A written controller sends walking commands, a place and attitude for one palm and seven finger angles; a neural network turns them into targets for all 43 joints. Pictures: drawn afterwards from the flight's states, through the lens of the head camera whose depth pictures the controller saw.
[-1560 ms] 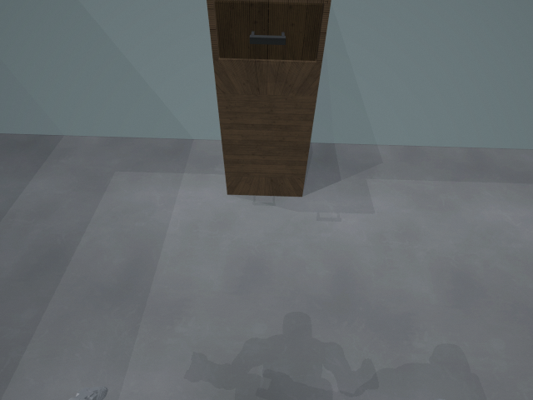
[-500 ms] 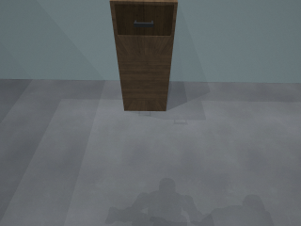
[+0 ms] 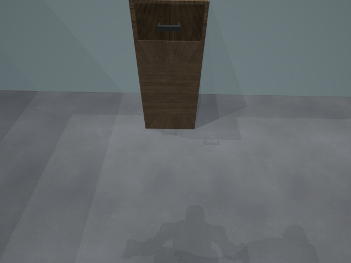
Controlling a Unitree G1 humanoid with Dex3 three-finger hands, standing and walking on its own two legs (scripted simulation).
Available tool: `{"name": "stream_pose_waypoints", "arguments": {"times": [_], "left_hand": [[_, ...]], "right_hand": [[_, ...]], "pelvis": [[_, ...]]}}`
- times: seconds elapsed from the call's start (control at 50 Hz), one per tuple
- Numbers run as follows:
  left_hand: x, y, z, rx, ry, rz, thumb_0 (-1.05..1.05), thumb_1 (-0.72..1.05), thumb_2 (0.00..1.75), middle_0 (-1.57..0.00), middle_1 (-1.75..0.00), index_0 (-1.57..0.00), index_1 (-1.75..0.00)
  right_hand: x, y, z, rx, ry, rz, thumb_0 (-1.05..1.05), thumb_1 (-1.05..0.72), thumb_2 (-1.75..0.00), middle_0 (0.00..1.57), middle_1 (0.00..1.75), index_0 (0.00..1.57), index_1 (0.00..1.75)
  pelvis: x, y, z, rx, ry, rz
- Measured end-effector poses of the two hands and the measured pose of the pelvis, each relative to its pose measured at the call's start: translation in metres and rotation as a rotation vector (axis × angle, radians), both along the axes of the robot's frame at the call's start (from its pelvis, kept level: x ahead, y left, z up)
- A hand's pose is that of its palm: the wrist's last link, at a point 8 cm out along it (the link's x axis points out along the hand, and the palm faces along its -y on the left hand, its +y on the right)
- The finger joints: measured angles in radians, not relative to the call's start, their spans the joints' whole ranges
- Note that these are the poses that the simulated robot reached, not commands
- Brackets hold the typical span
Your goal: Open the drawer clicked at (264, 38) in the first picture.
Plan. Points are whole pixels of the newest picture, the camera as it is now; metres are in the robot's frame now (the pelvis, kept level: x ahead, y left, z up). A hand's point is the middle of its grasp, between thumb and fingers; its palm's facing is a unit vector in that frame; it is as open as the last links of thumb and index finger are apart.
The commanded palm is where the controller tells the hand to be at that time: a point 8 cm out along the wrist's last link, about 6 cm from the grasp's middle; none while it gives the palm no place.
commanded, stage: look at it before walking up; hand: left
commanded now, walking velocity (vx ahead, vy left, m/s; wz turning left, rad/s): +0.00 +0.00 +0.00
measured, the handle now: (169, 26) +1.18 +0.10 +0.04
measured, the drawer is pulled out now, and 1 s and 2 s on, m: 0.00 0.00 0.00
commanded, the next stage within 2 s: walk to a spot facing it in 0.08 s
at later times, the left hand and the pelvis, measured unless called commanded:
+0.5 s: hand out of the picture +0.07 +0.19 -0.18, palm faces -0.12 -0.97 -0.23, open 7.4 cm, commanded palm none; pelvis +0.05 -0.02 -0.01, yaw -9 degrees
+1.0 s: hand (129, 246) +0.21 +0.15 -0.20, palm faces -0.17 -0.97 -0.14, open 7.4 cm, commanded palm none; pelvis +0.24 -0.03 -0.02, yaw -17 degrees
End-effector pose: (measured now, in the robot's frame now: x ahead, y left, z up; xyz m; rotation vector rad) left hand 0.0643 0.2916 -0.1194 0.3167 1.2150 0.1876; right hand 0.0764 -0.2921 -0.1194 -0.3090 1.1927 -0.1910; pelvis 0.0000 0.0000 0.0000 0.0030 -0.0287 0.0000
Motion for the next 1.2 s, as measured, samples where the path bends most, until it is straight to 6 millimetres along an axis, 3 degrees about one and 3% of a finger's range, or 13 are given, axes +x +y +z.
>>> {"name": "stream_pose_waypoints", "arguments": {"times": [0.3,0.44,0.54,0.6,0.68,0.8,0.94,1.0,1.04,1.1,1.2], "left_hand": [[0.001,-0.007,-0.006,-0.016,0.015,0.005,0.00,0.91,0.90,-0.21,-0.30,-0.20,-0.30],[-0.009,-0.036,-0.025,-0.085,0.136,-0.016,0.00,0.91,0.90,-0.20,-0.30,-0.20,-0.30],[0.018,-0.070,-0.030,-0.106,0.160,-0.061,0.00,0.91,0.90,-0.20,-0.30,-0.20,-0.30],[0.035,-0.087,-0.036,-0.108,0.109,-0.050,0.00,0.91,0.90,-0.21,-0.30,-0.20,-0.30],[0.041,-0.105,-0.029,-0.125,0.137,-0.038,0.00,0.91,0.90,-0.21,-0.30,-0.20,-0.30],[0.059,-0.119,-0.022,-0.155,0.249,-0.081,0.00,0.91,0.90,-0.21,-0.30,-0.20,-0.30],[0.116,-0.107,-0.034,-0.165,0.286,-0.072,0.00,0.91,0.90,-0.21,-0.30,-0.20,-0.30],[0.150,-0.094,-0.049,-0.169,0.305,-0.075,0.00,0.91,0.90,-0.21,-0.30,-0.20,-0.30],[0.180,-0.083,-0.060,-0.170,0.319,-0.091,0.00,0.91,0.90,-0.21,-0.30,-0.20,-0.30],[0.239,-0.073,-0.060,-0.161,0.283,-0.156,0.00,0.91,0.90,-0.21,-0.30,-0.20,-0.30],[0.353,-0.074,-0.045,-0.158,0.135,-0.272,0.00,0.91,0.90,-0.20,-0.30,-0.19,-0.30]], "right_hand": [[0.003,0.006,-0.004,0.010,-0.006,-0.013,0.01,-0.90,-0.89,0.20,0.30,0.21,0.30],[-0.027,0.018,-0.025,0.078,0.033,-0.127,0.01,-0.90,-0.89,0.20,0.30,0.21,0.30],[-0.059,0.012,-0.045,0.119,0.128,-0.225,0.01,-0.90,-0.89,0.21,0.30,0.21,0.30],[-0.065,0.006,-0.053,0.133,0.214,-0.241,0.01,-0.90,-0.89,0.20,0.30,0.21,0.30],[-0.030,-0.002,-0.040,0.136,0.184,-0.254,0.01,-0.91,-0.89,0.20,0.30,0.20,0.30],[0.061,-0.006,-0.020,0.139,-0.008,-0.285,0.01,-0.91,-0.90,0.20,0.30,0.20,0.30],[0.173,0.009,-0.016,0.142,-0.116,-0.250,0.01,-0.91,-0.90,0.20,0.30,0.20,0.30],[0.220,0.019,-0.020,0.122,-0.161,-0.239,0.01,-0.91,-0.90,0.20,0.30,0.20,0.30],[0.240,0.026,-0.022,0.100,-0.191,-0.253,0.01,-0.91,-0.90,0.20,0.30,0.20,0.30],[0.244,0.036,-0.016,0.088,-0.188,-0.312,0.01,-0.91,-0.89,0.20,0.30,0.20,0.30],[0.217,0.046,-0.004,0.049,-0.118,-0.464,-0.01,-0.94,-0.89,0.21,0.30,0.21,0.30]], "pelvis": [[0.008,0.000,-0.002,-0.002,-0.001,-0.026],[0.032,-0.007,-0.012,0.011,0.010,-0.113],[0.056,-0.027,-0.021,0.009,0.005,-0.164],[0.070,-0.039,-0.027,-0.005,0.001,-0.159],[0.095,-0.048,-0.015,-0.005,0.004,-0.191],[0.138,-0.048,-0.004,-0.003,0.025,-0.246],[0.207,-0.035,-0.011,-0.030,0.034,-0.278],[0.244,-0.025,-0.024,-0.038,0.033,-0.299],[0.265,-0.019,-0.031,-0.033,0.024,-0.321],[0.288,-0.011,-0.025,-0.034,0.007,-0.374],[0.320,-0.004,-0.009,-0.037,0.002,-0.433]]}}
